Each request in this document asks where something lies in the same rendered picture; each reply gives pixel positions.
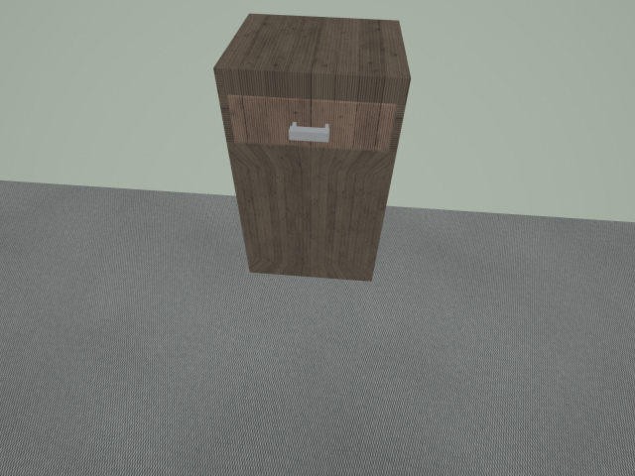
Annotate drawer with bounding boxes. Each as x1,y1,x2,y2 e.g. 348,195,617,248
227,95,396,151

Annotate handle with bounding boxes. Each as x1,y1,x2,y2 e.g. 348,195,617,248
289,122,329,142

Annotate cabinet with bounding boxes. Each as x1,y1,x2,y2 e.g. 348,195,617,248
213,14,411,282

